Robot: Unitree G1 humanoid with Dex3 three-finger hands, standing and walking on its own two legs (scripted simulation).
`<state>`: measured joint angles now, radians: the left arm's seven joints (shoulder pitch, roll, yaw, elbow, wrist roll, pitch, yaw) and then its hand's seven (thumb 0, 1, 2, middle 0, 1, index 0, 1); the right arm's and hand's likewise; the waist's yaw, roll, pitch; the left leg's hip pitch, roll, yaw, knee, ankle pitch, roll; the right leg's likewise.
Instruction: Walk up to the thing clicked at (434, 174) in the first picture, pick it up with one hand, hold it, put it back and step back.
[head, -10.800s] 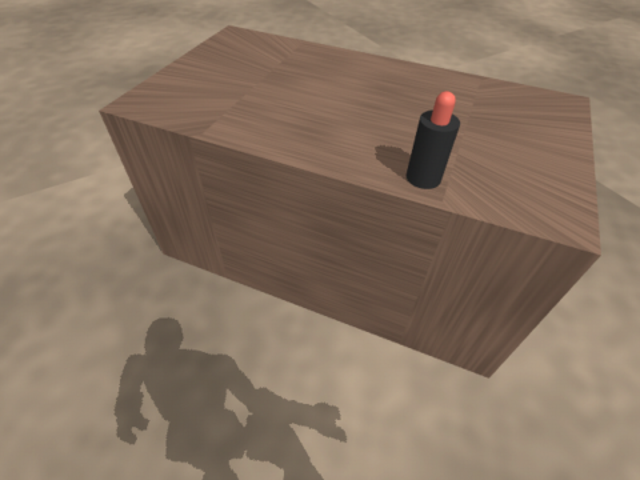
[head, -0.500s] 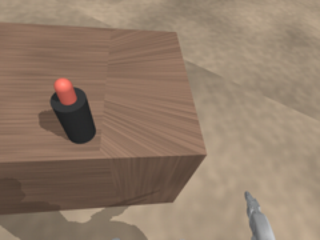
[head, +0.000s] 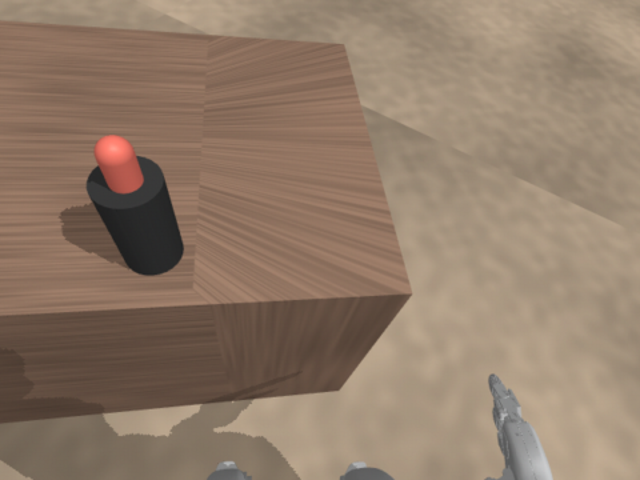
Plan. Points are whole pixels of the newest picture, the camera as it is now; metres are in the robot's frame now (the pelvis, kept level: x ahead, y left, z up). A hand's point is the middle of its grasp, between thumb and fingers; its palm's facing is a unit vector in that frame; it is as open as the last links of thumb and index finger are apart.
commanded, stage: go down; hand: left
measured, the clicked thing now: (136, 205) +0.46 +0.21 +0.04
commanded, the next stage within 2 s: approach in 0.60 s
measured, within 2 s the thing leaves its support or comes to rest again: neither
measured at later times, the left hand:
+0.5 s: hand out of the picture +0.37 +0.40 +0.12, palm faces +0.28 -0.96 +0.03, open 17.5 cm
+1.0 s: hand out of the picture +0.41 +0.37 +0.07, palm faces +0.21 -0.98 +0.04, open 17.6 cm
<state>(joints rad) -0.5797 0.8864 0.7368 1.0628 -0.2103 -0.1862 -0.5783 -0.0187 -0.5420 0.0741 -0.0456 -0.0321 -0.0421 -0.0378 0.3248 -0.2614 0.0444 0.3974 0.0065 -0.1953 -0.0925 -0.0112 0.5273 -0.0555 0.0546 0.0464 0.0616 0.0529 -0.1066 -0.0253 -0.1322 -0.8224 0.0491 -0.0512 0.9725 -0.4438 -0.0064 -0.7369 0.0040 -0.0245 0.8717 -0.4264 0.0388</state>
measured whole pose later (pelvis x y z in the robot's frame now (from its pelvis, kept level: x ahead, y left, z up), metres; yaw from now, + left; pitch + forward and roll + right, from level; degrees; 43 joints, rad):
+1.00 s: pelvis -0.01 +0.00 -0.01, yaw +0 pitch +19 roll -4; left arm -0.64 0.82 0.64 1.12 -0.21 -0.21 -0.54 -0.02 -0.57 0.06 -0.05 -0.04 -0.04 -0.05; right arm 0.34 -0.27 0.06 0.30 -0.01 -0.18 -0.07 -0.01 0.55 -0.05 0.05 0.05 0.06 0.05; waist -0.12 -0.02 -0.13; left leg -0.92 0.05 -0.05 1.05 -0.46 0.00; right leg -0.84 0.00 -0.02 0.95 -0.45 0.04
